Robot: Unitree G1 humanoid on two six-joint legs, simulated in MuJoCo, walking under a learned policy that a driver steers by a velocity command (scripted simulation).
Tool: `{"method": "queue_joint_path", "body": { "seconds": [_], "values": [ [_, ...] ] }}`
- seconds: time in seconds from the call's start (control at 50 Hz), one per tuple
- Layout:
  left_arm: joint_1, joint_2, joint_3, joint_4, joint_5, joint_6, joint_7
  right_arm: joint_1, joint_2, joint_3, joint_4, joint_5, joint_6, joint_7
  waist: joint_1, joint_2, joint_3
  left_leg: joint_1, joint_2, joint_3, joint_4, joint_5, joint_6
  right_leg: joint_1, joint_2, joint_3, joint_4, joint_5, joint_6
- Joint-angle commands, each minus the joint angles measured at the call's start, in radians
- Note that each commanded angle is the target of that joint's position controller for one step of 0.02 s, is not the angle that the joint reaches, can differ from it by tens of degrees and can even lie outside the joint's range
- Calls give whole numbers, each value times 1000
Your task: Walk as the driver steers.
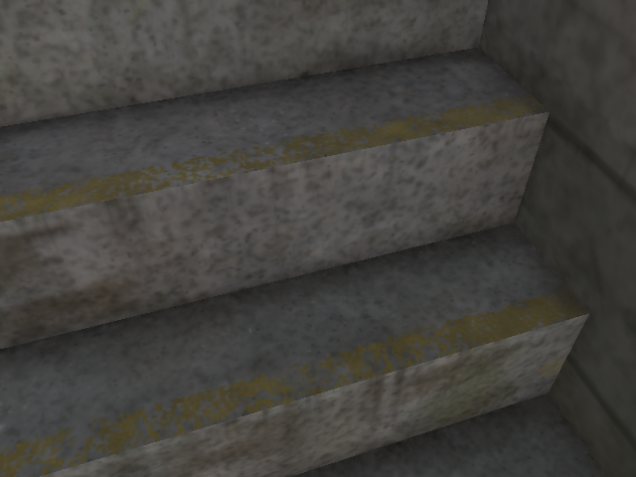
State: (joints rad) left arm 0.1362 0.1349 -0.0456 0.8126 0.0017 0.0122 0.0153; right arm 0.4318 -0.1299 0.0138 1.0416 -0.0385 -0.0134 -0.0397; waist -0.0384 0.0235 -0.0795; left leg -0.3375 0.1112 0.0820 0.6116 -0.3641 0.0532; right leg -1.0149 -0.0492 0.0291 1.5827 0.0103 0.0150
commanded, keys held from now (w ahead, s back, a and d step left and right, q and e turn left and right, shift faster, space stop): q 0.82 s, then no key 0.18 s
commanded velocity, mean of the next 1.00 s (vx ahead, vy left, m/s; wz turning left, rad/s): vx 0.07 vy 0.00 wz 0.49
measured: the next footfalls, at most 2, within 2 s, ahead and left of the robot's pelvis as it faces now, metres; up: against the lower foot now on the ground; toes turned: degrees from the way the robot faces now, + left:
right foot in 0.14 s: +0.15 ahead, -0.15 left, -0.01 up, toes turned +0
left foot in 0.58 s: +0.11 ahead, +0.07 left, -0.01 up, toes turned +27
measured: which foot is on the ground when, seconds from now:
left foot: down 0.00-0.14, up 0.16-0.56, down 0.58-1.00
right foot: up 0.00-0.12, down 0.14-0.60, up 0.62-1.00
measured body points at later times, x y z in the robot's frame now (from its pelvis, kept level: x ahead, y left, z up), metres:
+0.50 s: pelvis +0.07 -0.06 +0.00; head +0.09 -0.05 +0.45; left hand +0.13 +0.22 -0.11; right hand +0.32 -0.20 -0.09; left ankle +0.07 +0.05 -0.65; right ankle +0.11 -0.15 -0.73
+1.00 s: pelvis +0.06 -0.05 -0.01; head +0.07 -0.02 +0.44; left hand +0.11 +0.21 -0.12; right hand +0.37 -0.12 -0.06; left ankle +0.07 +0.06 -0.73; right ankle +0.13 -0.17 -0.67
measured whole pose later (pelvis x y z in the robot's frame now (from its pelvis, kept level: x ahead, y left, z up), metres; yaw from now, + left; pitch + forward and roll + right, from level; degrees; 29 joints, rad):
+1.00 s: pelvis +0.06 -0.05 -0.01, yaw +31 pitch +3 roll -2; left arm 0.15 0.15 -0.05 0.60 -0.02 0.05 0.06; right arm 0.08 -0.18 0.02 0.48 -0.03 0.12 -0.11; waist 0.02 -0.03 -0.02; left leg -0.46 -0.10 -0.15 0.66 -0.24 0.04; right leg -0.57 0.02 0.01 1.12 -0.38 0.09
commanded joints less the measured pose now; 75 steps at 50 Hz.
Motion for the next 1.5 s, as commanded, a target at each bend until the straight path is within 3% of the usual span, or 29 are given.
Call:
{"method": "queue_joint_path", "body": {
  "seconds": [0.02,0.08,0.12,0.14,0.16,0.18,0.2,0.24,0.28,0.34,0.46,0.5,0.54,0.58,0.6,0.62,0.64,0.68,0.76,0.9,0.98,1.04,1.08,1.1,1.12,1.14,1.2,1.36,1.5],
  "values": [
    [-34,79,11,-46,-4,2,4,-146,-168,-47,-132,26,5,-31,44,123,32,-226,95,-129,-370,-106,132,440,-6,-160,-339,-73,22],
    [122,134,55,-13,-34,12,17,-157,-211,-68,-170,42,22,-57,94,206,66,-80,96,-252,-244,-179,148,642,14,-110,-865,-207,10],
    [252,153,75,52,-15,14,11,-121,-149,-49,-168,34,16,-28,127,88,61,-86,-7,-176,172,11,103,811,17,-107,-1186,-183,-20],
    [302,154,70,78,18,16,9,-177,-45,-26,-214,23,-11,1,113,-84,22,-336,-92,-126,543,-35,49,995,-93,31,-1128,128,-24],
    [326,152,52,30,63,11,19,-90,37,-18,-211,42,-39,22,55,-222,-97,-503,-182,-301,979,-159,-15,1104,-308,252,-1014,861,-78],
    [308,253,83,-37,87,-4,22,58,-27,-28,-218,91,-43,16,12,-291,-263,-522,-174,-347,1118,-115,-68,1063,-498,602,-1225,314,-262],
    [186,234,76,-51,68,3,24,-18,-44,-38,-244,94,-20,2,-39,-143,-128,-587,-113,-307,1352,-49,-120,923,-452,561,-1274,-92,-292],
    [18,150,51,-84,47,16,49,-169,-114,-45,-334,68,36,-36,-47,-196,84,-585,-94,-202,1354,51,-157,673,-293,208,-1271,-210,-222],
    [48,98,37,-93,49,-5,79,-201,-125,-42,-375,9,40,-22,-21,-112,107,-524,-113,-185,1277,171,-153,615,-256,91,-1232,-146,-219],
    [123,136,47,-135,60,-7,108,-239,-93,-28,-425,26,38,-8,20,-96,71,-550,-116,-180,1144,243,-144,744,-262,12,-1216,-19,-237],
    [64,218,95,-237,10,59,151,-357,-71,5,-505,19,65,26,39,-119,51,-375,-70,-24,481,-3,-132,824,-224,-138,-1213,98,-226],
    [-38,256,114,-283,33,46,127,-286,-100,-15,-489,15,79,21,12,-144,-46,-194,-53,-12,420,-44,-89,814,-352,-104,-1198,434,-257],
    [-61,230,111,-273,22,43,98,-185,-149,-48,-460,19,69,11,-1,-104,-108,-102,-75,-31,184,102,-22,891,-351,-146,-1021,536,-224],
    [8,160,84,-238,12,49,54,-234,-160,-69,-444,29,57,5,39,8,-81,-35,-155,-25,-120,256,53,867,-230,-215,-780,232,-130],
    [-11,147,78,-250,19,42,36,-192,-217,-94,-435,32,58,8,22,115,-64,160,-72,-205,-89,614,103,579,-161,-214,-568,-188,-71],
    [-23,107,58,-283,35,27,20,-133,-307,-106,-474,10,63,-1,10,255,-147,331,164,-606,-109,955,283,260,-9,-138,-181,-622,40],
    [9,95,55,-256,15,3,12,-182,-331,-99,-519,-38,50,2,-1,116,-258,286,267,-798,-206,666,397,206,43,45,101,-614,78],
    [-119,99,50,-310,-5,-25,2,-288,-296,-82,-509,5,70,-14,31,-13,-59,171,136,-690,-238,56,285,59,36,83,250,-419,90],
    [-96,91,25,-354,32,-29,2,-408,-183,-21,-581,16,73,-41,87,-63,7,-8,55,-573,-187,150,207,100,34,96,324,-157,98],
    [-39,50,2,-325,-6,12,33,-377,-184,-19,-612,8,106,-65,60,120,-60,38,-20,-443,-155,181,153,260,61,-22,-74,-146,103],
    [-68,36,2,-306,-37,29,56,-307,-182,-38,-638,-2,130,-85,12,195,-36,82,19,-517,-190,33,151,379,56,-15,-649,-497,57],
    [13,59,22,-223,-9,17,50,-311,-118,-22,-606,8,97,-61,8,197,-59,16,24,-490,-144,108,152,638,47,-33,-1029,-360,5],
    [-21,96,29,-220,47,8,34,-272,-78,-18,-562,25,59,-24,-19,18,-40,-128,-86,-356,73,11,54,766,-39,78,-1077,28,-39],
    [-20,104,30,-225,77,4,37,-164,-45,-13,-529,23,51,-6,-62,-199,-57,-224,-122,-292,81,32,-24,796,-132,222,-1143,26,-147],
    [-21,29,8,-250,79,0,35,-177,-74,-17,-500,37,49,-10,-13,-257,-68,-112,-99,-251,103,51,-81,680,-196,294,-1224,-167,-224],
    [-52,1,1,-262,70,1,37,-251,-100,-25,-504,48,49,-11,10,-226,-16,-86,-88,-231,80,90,-97,640,-169,272,-1252,-309,-219],
    [8,88,27,-230,42,6,60,-331,-95,-30,-483,46,45,-10,50,-111,73,-93,-97,-203,-28,82,-78,659,-105,222,-1290,-504,-147],
    [75,63,43,-137,41,11,54,-159,-69,-26,-296,23,29,2,39,-50,48,-93,-78,-185,-115,73,-22,738,-49,102,-1258,-481,-137],
    [140,183,97,-55,7,12,49,-102,-88,-34,-203,45,-2,6,57,-144,96,-247,-96,-36,232,25,23,725,-229,343,-1332,-710,-305]
  ]
}}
